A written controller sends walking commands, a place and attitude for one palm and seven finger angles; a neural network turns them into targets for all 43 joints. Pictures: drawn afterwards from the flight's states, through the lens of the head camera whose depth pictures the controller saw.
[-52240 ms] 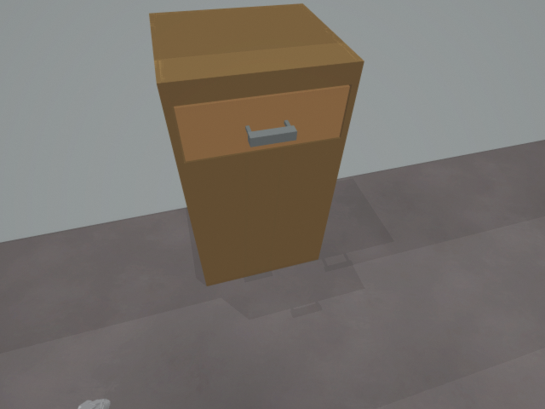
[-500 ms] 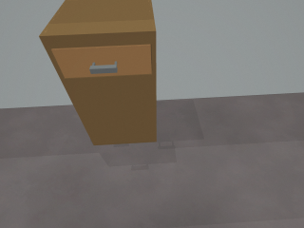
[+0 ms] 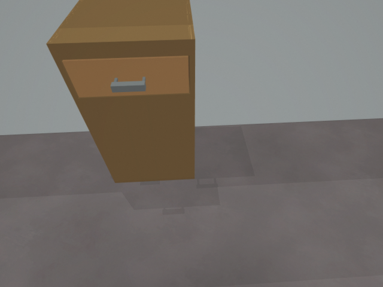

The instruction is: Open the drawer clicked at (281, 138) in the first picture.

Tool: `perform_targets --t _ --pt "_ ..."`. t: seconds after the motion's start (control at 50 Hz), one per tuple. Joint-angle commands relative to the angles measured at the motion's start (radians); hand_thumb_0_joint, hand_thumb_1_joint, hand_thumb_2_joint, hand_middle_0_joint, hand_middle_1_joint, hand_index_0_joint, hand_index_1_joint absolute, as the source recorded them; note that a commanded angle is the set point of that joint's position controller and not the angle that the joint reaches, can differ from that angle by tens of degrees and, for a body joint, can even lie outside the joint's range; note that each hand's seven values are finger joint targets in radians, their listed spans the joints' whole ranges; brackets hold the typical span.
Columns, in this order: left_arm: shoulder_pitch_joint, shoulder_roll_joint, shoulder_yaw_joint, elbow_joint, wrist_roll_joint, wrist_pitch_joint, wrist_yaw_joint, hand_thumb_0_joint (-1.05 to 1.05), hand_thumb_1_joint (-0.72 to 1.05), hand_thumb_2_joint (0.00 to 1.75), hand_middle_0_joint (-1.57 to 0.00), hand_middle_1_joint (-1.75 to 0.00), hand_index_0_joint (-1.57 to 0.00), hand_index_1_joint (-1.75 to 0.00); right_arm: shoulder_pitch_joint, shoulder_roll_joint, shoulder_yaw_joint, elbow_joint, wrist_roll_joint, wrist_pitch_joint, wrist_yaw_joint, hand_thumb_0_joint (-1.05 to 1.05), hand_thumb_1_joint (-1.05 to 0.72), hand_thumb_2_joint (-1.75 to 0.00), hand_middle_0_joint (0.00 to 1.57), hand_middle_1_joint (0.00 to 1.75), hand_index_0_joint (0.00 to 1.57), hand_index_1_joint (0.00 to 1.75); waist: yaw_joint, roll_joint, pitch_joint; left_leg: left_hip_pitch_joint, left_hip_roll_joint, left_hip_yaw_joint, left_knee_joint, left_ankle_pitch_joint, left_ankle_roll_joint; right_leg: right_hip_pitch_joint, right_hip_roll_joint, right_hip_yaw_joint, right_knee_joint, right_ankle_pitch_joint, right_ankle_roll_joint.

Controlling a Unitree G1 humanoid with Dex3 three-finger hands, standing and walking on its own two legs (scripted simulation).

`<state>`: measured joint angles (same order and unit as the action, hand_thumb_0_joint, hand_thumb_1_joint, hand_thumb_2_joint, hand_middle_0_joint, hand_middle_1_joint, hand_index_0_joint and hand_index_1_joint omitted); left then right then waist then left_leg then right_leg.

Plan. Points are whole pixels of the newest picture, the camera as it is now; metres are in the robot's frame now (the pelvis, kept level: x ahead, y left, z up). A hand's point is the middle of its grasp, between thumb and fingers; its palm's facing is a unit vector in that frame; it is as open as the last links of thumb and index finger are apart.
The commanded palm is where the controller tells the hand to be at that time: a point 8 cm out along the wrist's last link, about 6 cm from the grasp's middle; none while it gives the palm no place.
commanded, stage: take the last steps up to it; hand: left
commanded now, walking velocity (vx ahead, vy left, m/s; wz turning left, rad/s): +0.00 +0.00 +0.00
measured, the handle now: (129, 83) +0.79 +0.27 -0.03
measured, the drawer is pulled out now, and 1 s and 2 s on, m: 0.00 0.00 0.00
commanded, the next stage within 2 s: come to a stop and stand still in 0.82 s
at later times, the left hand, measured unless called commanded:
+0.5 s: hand out of the picture +0.07 +0.20 -0.18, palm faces +0.09 -0.98 -0.17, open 7.4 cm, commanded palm none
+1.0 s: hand (131, 259) +0.22 +0.18 -0.20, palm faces +0.18 -0.98 -0.13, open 7.3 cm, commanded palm none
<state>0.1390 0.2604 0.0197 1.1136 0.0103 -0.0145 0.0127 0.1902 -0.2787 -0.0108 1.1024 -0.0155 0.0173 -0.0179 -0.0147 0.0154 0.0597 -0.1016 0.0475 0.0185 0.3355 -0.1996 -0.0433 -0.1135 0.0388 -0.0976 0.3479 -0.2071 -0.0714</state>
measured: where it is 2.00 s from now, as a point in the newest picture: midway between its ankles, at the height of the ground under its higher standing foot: (193, 283)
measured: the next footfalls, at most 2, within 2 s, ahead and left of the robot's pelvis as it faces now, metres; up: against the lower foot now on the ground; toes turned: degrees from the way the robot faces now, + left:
right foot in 0.62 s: +0.24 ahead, -0.10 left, +0.00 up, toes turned -1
left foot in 0.92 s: +0.29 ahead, +0.16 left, +0.00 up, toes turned +13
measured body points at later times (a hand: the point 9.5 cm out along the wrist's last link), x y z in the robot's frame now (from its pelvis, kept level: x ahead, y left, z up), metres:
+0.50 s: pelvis +0.08 +0.03 +0.00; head +0.12 +0.03 +0.44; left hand +0.07 +0.26 -0.16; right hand -0.01 -0.17 -0.15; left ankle +0.01 +0.14 -0.75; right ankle +0.09 -0.09 -0.70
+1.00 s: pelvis +0.26 +0.02 -0.02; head +0.29 +0.04 +0.43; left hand +0.22 +0.23 -0.18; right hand +0.36 -0.19 -0.16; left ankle +0.25 +0.15 -0.75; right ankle +0.21 -0.09 -0.72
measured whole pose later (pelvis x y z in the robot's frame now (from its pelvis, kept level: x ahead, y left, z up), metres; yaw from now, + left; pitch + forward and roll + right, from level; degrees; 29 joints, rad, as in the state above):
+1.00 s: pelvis +0.26 +0.02 -0.02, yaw +6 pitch +1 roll +0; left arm 0.29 0.14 0.05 1.12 0.02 -0.01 0.00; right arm 0.18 -0.14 -0.04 1.00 -0.03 -0.06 -0.03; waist 0.01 -0.04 0.06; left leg -0.30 0.07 0.11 0.58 -0.29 0.00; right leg -0.30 -0.03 -0.08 0.82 -0.50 -0.01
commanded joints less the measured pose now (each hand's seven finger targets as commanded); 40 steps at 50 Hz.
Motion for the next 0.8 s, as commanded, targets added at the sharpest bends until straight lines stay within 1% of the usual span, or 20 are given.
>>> perform_targets --t 0.0,0.06,0.12,0.18,0.24,0.26,0.28,0.3,0.32,0.38,0.44,0.5,0.54,0.56,0.58,0.6,0.62,0.64,0.7,0.78 --pt "0.019 0.162 0.035 -0.048 -0.003 -0.006 0.017 0.00 0.90 0.90 -0.20 -0.30 -0.20 -0.30 0.020 -0.105 -0.014 -0.044 -0.003 -0.007 -0.005 0.00 -0.90 -0.90 0.20 0.30 0.20 0.30 0.009 -0.009 -0.036 -0.039 0.058 -0.062 -0.002 0.139 0.043 0.015 -0.188 0.140 -0.059 0.170 0.021" --pt "0.055 0.122 0.029 -0.035 0.002 0.005 0.016 0.00 0.90 0.90 -0.20 -0.30 -0.20 -0.30 0.065 -0.037 -0.003 -0.026 -0.013 0.006 0.002 0.00 -0.90 -0.90 0.20 0.30 0.20 0.30 0.013 -0.049 -0.022 -0.089 0.021 -0.032 0.044 -0.064 0.037 0.007 -0.206 0.175 -0.126 -0.195 0.019" --pt "0.094 0.145 0.046 -0.035 0.012 0.016 0.009 0.00 0.90 0.90 -0.20 -0.30 -0.20 -0.30 0.080 -0.021 -0.011 -0.030 -0.020 0.012 0.009 0.00 -0.90 -0.90 0.20 0.30 0.20 0.30 0.034 -0.156 0.059 -0.208 -0.012 0.013 0.221 -0.230 0.045 -0.051 -0.292 0.281 -0.225 -0.515 -0.039" --pt "0.105 0.132 0.058 -0.047 0.016 0.005 0.005 0.00 0.90 0.90 -0.20 -0.30 -0.20 -0.30 0.096 -0.001 -0.020 -0.044 -0.016 0.002 0.011 0.00 -0.90 -0.90 0.20 0.30 0.20 0.30 0.022 -0.127 0.082 -0.260 0.027 0.010 0.326 -0.260 0.051 -0.068 -0.346 0.295 -0.217 -0.471 -0.099" --pt "0.083 0.107 0.061 -0.057 0.010 -0.001 -0.004 0.00 0.90 0.90 -0.20 -0.30 -0.20 -0.30 0.209 0.038 -0.020 -0.014 -0.012 -0.014 0.012 0.00 -0.90 -0.90 0.20 0.30 0.20 0.30 -0.028 -0.031 0.085 -0.064 0.028 0.033 0.133 -0.177 0.062 -0.201 -0.290 0.181 -0.103 -0.442 -0.065" --pt "0.067 0.076 0.056 -0.065 0.007 0.001 -0.008 0.00 0.90 0.90 -0.20 -0.30 -0.20 -0.30 0.280 0.029 -0.024 0.015 -0.017 -0.019 0.009 0.00 -0.90 -0.90 0.20 0.30 0.20 0.30 -0.052 0.057 0.115 -0.016 0.045 -0.040 0.030 -0.204 0.081 -0.282 -0.208 0.100 0.023 -0.426 -0.026" --pt "0.056 0.018 0.046 -0.081 0.001 -0.001 -0.015 0.00 0.90 0.90 -0.20 -0.30 -0.20 -0.30 0.355 -0.021 -0.040 0.037 -0.028 -0.027 0.000 0.00 -0.90 -0.90 0.20 0.30 0.20 0.30 -0.074 0.242 0.127 0.036 0.172 -0.258 -0.093 -0.322 0.134 -0.397 -0.104 -0.013 0.252 -0.344 0.026" --pt "0.020 -0.010 0.036 -0.109 0.002 -0.007 -0.019 0.00 0.90 0.90 -0.20 -0.30 -0.20 -0.30 0.428 -0.067 -0.054 0.048 -0.032 -0.031 -0.014 0.00 -0.90 -0.90 0.20 0.30 0.20 0.30 -0.098 0.304 0.125 0.094 0.314 -0.489 -0.204 -0.400 0.222 -0.535 -0.041 -0.044 0.478 -0.355 0.049" --pt "-0.019 -0.001 0.039 -0.126 0.015 -0.011 -0.017 0.00 0.90 0.90 -0.20 -0.30 -0.20 -0.30 0.450 -0.064 -0.053 0.045 -0.027 -0.036 -0.015 0.00 -0.90 -0.90 0.20 0.30 0.20 0.30 -0.099 0.227 0.131 0.092 0.346 -0.503 -0.202 -0.341 0.264 -0.580 -0.085 0.044 0.615 -0.329 0.032" --pt "-0.003 -0.014 0.045 -0.118 0.013 -0.024 -0.029 0.00 0.90 0.90 -0.20 -0.30 -0.20 -0.30 0.370 0.003 -0.037 0.024 -0.019 -0.069 -0.023 0.00 -0.90 -0.90 0.20 0.30 0.20 0.30 -0.041 0.103 0.096 0.061 0.285 -0.337 -0.161 -0.037 0.237 -0.568 -0.143 0.092 0.687 -0.185 0.043" --pt "0.012 -0.050 0.037 -0.118 0.009 -0.023 -0.036 0.00 0.90 0.90 -0.20 -0.30 -0.20 -0.30 0.363 0.011 -0.037 0.033 -0.020 -0.082 -0.031 0.00 -0.90 -0.90 0.20 0.30 0.20 0.30 -0.026 0.074 0.041 0.076 0.225 -0.185 -0.104 0.205 0.211 -0.467 -0.131 0.041 0.538 -0.149 0.060" --pt "0.027 -0.068 0.039 -0.117 0.009 -0.019 -0.037 0.00 0.90 0.90 -0.20 -0.30 -0.20 -0.30 0.359 0.010 -0.039 0.043 -0.020 -0.076 -0.027 0.00 -0.90 -0.90 0.20 0.30 0.20 0.30 -0.023 0.118 0.033 -0.009 0.187 -0.107 -0.071 0.179 0.184 -0.304 -0.087 -0.035 0.361 -0.128 0.058" --pt "0.105 -0.054 0.050 -0.093 0.009 -0.022 -0.035 0.00 0.90 0.90 -0.20 -0.30 -0.20 -0.30 0.342 0.016 -0.042 0.045 -0.017 -0.068 -0.023 0.00 -0.90 -0.90 0.20 0.30 0.20 0.30 0.016 0.115 0.012 -0.074 0.157 -0.065 0.013 0.136 0.154 -0.146 -0.053 -0.071 0.248 -0.040 0.051" --pt "0.194 -0.028 0.062 -0.063 0.009 -0.023 -0.032 0.00 0.90 0.90 -0.20 -0.30 -0.20 -0.30 0.321 0.022 -0.042 0.041 -0.010 -0.066 -0.023 0.00 -0.90 -0.90 0.20 0.30 0.20 0.30 0.059 0.072 -0.007 -0.167 0.126 -0.032 0.108 0.103 0.134 0.013 -0.055 -0.054 0.204 0.004 0.041" --pt "0.327 0.030 0.082 -0.027 0.013 -0.031 -0.026 0.00 0.90 0.90 -0.20 -0.30 -0.20 -0.30 0.298 0.048 -0.038 0.022 0.000 -0.068 -0.016 0.00 -0.90 -0.90 0.20 0.30 0.20 0.30 0.122 -0.046 -0.057 -0.324 0.061 0.030 0.301 0.019 0.099 0.231 -0.155 0.092 0.148 -0.066 0.001" --pt "0.444 0.131 0.107 0.003 0.015 -0.038 -0.013 0.00 0.90 0.90 -0.20 -0.30 -0.20 -0.30 0.286 0.112 -0.030 -0.016 0.010 -0.073 -0.009 0.00 -0.90 -0.90 0.20 0.30 0.20 0.30 0.156 -0.334 -0.101 -0.500 -0.045 0.115 0.599 -0.291 0.061 0.331 -0.419 0.463 -0.024 -0.120 -0.096" --pt "0.440 0.137 0.101 0.004 0.005 -0.032 -0.004 0.00 0.90 0.90 -0.20 -0.30 -0.20 -0.30 0.234 0.088 -0.038 -0.033 0.006 -0.063 -0.008 0.00 -0.90 -0.90 0.20 0.30 0.20 0.30 0.152 -0.286 -0.077 -0.536 -0.016 0.029 0.845 -0.427 0.067 0.244 -0.505 0.602 -0.128 -0.193 -0.151" --pt "0.365 0.102 0.094 -0.019 0.000 -0.025 0.004 0.00 0.90 0.90 -0.20 -0.30 -0.20 -0.30 0.217 0.097 -0.047 -0.042 0.002 -0.057 0.000 0.00 -0.90 -0.90 0.20 0.30 0.20 0.30 0.112 -0.141 0.001 -0.557 0.031 -0.006 0.896 -0.344 0.070 0.160 -0.483 0.531 -0.144 -0.229 -0.159" --pt "0.181 -0.001 0.066 -0.064 0.018 -0.034 0.021 0.00 0.90 0.90 -0.20 -0.30 -0.20 -0.30 0.192 0.130 -0.043 -0.032 -0.009 -0.036 0.007 0.00 -0.90 -0.90 0.20 0.30 0.20 0.30 0.015 -0.161 0.070 -0.429 0.116 -0.040 0.801 -0.252 0.054 -0.165 -0.413 0.309 -0.144 -0.094 -0.124" --pt "0.155 0.008 0.069 -0.067 0.023 -0.046 0.011 0.00 0.90 0.90 -0.20 -0.30 -0.20 -0.30 0.202 0.173 -0.035 -0.039 -0.006 -0.030 0.023 0.00 -0.90 -0.90 0.20 0.30 0.20 0.30 -0.019 -0.087 0.032 -0.216 0.070 0.045 0.452 -0.157 0.040 -0.255 -0.327 0.152 -0.113 0.014 -0.098"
